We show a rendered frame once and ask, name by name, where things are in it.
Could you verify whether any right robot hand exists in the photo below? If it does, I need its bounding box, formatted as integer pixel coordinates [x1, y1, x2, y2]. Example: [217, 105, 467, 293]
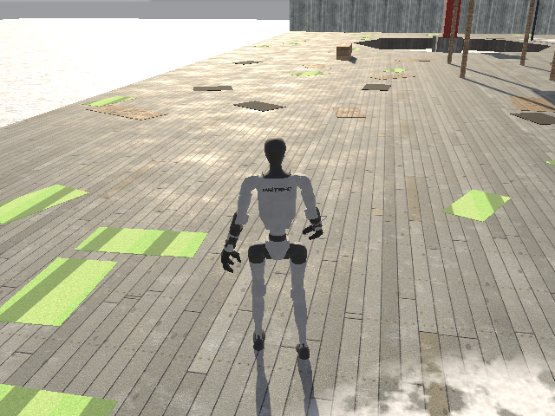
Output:
[303, 225, 323, 240]

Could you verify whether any left robot hand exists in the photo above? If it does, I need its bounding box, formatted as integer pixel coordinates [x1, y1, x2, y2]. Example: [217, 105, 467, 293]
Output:
[221, 249, 241, 273]

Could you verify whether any right robot upper arm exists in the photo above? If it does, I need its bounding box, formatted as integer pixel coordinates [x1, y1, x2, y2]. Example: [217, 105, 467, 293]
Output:
[294, 173, 318, 220]

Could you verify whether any right robot thigh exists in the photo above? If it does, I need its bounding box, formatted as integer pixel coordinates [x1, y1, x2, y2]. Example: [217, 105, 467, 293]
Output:
[290, 242, 307, 302]

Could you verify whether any robot right forearm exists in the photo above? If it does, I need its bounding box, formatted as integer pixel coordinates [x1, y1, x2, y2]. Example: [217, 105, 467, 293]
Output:
[310, 207, 322, 231]

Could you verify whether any robot left forearm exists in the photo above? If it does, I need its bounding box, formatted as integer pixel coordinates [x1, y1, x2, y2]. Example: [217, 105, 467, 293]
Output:
[224, 211, 243, 252]

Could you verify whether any robot right foot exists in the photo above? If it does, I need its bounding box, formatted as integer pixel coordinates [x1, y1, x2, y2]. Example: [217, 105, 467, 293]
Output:
[296, 343, 310, 360]

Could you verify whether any left robot upper arm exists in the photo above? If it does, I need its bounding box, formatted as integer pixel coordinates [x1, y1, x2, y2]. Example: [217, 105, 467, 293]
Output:
[235, 175, 258, 225]

